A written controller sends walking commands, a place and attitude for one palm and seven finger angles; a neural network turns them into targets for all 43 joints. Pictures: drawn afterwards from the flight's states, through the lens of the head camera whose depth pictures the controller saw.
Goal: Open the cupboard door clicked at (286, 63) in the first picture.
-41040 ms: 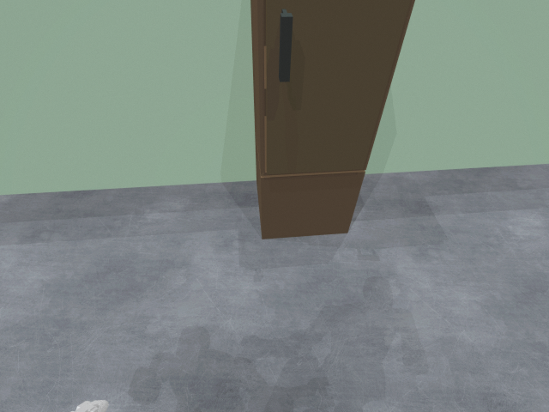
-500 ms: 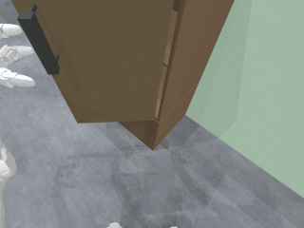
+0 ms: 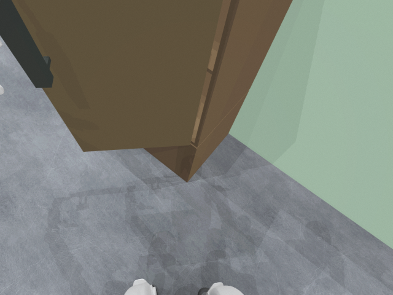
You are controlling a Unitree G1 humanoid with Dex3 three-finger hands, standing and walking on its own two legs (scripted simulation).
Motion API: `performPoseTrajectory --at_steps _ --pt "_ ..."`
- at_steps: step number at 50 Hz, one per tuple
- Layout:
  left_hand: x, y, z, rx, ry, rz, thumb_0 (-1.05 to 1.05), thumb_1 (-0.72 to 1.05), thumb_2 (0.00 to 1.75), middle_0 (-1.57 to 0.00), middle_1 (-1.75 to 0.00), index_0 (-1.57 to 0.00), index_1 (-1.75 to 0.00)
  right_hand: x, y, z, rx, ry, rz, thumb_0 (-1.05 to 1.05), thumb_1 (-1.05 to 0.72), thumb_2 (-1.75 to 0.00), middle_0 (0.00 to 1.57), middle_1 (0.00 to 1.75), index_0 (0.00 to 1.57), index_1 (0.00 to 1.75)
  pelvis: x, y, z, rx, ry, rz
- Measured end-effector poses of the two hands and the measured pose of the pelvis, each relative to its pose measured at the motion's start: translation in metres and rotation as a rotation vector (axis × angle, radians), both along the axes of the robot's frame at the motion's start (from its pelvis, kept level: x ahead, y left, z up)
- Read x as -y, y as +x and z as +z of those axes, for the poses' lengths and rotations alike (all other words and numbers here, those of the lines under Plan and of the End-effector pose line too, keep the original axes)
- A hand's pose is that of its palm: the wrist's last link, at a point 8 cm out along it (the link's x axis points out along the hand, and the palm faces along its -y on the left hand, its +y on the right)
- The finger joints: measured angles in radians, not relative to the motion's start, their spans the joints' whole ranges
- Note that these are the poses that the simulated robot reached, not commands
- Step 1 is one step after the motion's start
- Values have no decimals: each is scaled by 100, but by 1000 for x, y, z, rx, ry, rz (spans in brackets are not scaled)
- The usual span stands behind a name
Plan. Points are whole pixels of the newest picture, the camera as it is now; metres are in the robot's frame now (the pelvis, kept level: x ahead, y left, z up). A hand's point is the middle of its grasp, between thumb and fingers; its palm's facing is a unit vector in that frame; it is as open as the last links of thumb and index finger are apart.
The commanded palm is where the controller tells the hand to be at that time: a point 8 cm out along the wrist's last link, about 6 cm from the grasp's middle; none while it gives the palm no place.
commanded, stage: move the hooked fingers beside the handle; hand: left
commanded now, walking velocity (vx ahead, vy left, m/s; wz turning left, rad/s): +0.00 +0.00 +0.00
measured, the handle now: (25, 36) +0.54 +0.26 +0.15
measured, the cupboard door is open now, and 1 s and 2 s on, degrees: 45 45 45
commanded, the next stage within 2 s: slide the fingers in behind the handle in 0.92 s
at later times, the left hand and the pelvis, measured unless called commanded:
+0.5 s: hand out of the picture +0.46 +0.30 +0.16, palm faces +0.08 -1.00 +0.01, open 14.0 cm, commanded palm +0.46 +0.35 +0.15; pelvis -0.01 -0.01 +0.00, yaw +2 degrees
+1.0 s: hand out of the picture +0.47 +0.31 +0.16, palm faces +0.06 -1.00 +0.01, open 14.0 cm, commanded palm +0.47 +0.35 +0.15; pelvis -0.02 -0.01 +0.00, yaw +1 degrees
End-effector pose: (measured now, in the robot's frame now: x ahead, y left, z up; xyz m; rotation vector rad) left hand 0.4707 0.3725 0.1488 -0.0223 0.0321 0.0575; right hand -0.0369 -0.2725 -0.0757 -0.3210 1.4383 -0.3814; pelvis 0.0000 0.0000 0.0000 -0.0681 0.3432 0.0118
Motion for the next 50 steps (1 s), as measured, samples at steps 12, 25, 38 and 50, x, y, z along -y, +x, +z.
performPoseTrajectory --at_steps 12,25,38,50 --pt "4 -15 7 8 5 5 -1 -50 30 -30 -120 -29 -120 -11 43 -9 115 55 53 0 -91 -90 20 30 21 30 -4 4 2 34 1 12" --pt "17 -32 12 -1 7 23 -1 -50 30 -30 -120 -30 -120 4 49 -11 180 42 90 0 -91 -90 20 30 21 30 6 -12 1 67 9 25" --pt "10 -36 18 12 15 27 -1 -50 30 -30 -120 -30 -120 21 -2 -5 83 -9 32 0 -91 -90 20 29 20 30 14 -22 -1 52 3 20" --pt "11 -24 9 3 8 6 -1 -50 30 -30 -120 -30 -120 11 -16 -5 44 -12 20 0 -91 -90 20 30 21 30 9 -24 -4 28 -5 18"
